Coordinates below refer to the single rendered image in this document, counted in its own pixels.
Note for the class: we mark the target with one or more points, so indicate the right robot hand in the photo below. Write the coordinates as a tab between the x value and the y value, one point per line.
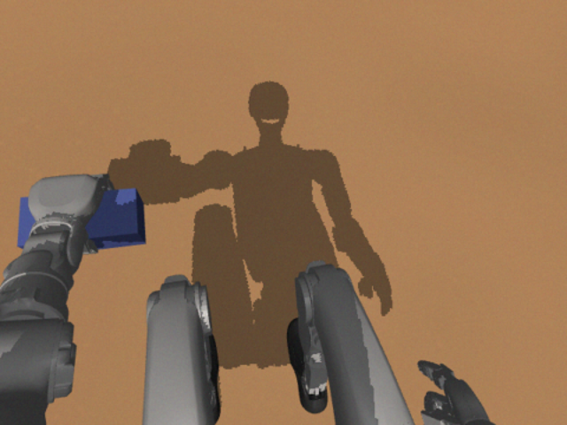
459	405

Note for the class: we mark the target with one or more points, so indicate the right robot foot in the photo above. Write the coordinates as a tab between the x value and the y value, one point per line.
310	402

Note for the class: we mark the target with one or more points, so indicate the carton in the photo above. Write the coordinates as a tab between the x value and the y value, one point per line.
118	221

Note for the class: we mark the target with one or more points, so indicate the left robot arm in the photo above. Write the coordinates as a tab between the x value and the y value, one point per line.
37	353

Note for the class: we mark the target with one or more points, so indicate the left robot hand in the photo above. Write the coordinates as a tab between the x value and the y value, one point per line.
76	197

